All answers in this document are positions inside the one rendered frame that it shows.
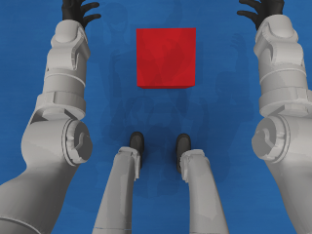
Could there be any right robot foot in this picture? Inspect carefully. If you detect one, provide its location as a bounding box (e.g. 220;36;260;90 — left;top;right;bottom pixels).
175;134;191;174

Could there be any robot left upper arm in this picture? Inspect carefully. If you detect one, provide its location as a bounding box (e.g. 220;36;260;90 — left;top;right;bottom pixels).
0;118;93;234

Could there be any robot left forearm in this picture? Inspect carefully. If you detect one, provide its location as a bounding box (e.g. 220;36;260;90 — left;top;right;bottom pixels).
20;19;91;160

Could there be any robot left hand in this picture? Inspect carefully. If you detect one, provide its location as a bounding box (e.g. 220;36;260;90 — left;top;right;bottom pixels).
61;0;101;30

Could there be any robot right forearm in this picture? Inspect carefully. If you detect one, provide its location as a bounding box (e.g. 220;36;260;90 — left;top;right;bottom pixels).
253;14;312;119

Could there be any robot right upper arm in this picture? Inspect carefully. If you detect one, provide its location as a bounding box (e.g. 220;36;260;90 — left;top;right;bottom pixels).
252;114;312;234

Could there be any carton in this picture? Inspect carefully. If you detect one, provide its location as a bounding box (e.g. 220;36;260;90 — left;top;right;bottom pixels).
136;27;196;89

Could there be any robot right hand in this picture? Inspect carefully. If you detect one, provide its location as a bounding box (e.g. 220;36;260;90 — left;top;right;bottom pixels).
237;0;285;31

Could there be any right robot thigh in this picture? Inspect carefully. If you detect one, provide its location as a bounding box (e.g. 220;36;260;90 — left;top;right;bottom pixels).
181;154;230;234

